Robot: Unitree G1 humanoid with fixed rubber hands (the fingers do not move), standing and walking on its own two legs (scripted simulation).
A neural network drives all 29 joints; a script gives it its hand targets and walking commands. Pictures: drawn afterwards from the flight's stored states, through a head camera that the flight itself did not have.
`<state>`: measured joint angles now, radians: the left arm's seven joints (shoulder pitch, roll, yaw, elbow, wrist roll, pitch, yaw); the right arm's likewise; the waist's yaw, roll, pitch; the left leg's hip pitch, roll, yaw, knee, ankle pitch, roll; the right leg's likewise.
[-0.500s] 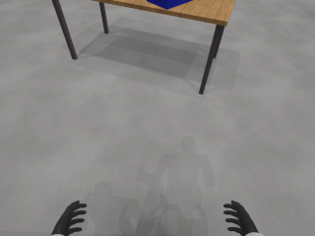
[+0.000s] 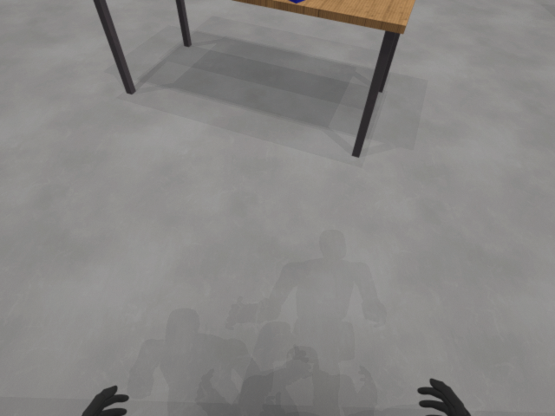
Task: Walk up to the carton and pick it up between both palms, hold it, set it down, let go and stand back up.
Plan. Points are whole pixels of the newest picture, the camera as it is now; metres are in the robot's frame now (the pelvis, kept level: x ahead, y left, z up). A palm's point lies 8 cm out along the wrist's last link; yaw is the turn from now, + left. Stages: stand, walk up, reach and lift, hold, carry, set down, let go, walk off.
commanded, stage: stand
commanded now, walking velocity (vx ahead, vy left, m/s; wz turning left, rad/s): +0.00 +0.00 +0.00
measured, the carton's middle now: out of the picture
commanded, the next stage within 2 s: walk up in 0.90 s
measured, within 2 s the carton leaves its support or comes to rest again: neither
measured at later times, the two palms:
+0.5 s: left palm out of the picture +0.08 +0.28 -0.11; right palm out of the picture +0.09 -0.27 -0.11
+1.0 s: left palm out of the picture +0.05 +0.28 -0.12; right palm out of the picture +0.06 -0.27 -0.11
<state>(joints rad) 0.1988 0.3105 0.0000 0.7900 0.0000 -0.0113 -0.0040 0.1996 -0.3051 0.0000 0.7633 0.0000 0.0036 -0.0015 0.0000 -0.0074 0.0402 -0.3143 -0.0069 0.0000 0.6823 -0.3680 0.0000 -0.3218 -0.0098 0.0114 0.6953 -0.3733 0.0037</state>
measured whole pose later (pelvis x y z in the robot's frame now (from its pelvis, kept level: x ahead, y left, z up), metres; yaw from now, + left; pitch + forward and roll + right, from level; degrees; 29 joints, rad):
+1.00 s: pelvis -0.02 +0.01 +0.00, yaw +0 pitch -2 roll +0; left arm 0.20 0.31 0.00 0.97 0.00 -0.01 0.00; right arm 0.20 -0.31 0.00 0.93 0.00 -0.01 0.00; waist 0.00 -0.01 0.04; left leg -0.31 -0.01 0.00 0.68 -0.34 0.01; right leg -0.30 -0.01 0.01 0.67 -0.33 0.01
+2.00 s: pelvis +0.20 +0.00 +0.00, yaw -6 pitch -2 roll -2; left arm 0.34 0.35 0.00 0.98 0.00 -0.06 -0.03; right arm 0.17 -0.40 0.00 0.93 0.00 -0.07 0.06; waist 0.00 0.00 0.06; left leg -0.40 0.03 0.05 0.64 -0.20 0.03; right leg -0.14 0.00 0.07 0.78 -0.46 0.00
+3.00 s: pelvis +0.57 +0.01 +0.00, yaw -11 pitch -2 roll -4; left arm 0.30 0.35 0.00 0.97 0.00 -0.09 -0.02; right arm 0.20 -0.41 0.00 0.93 0.00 -0.04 0.07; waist 0.00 0.05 0.09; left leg -0.45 0.12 0.10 0.69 -0.24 0.05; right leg -0.18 -0.01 -0.01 0.63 -0.41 0.03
